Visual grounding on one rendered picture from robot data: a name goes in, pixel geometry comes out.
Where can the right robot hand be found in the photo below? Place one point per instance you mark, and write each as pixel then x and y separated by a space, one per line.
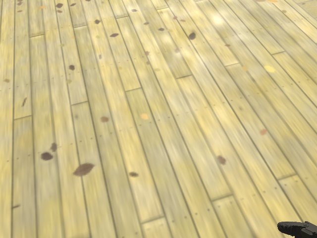
pixel 298 229

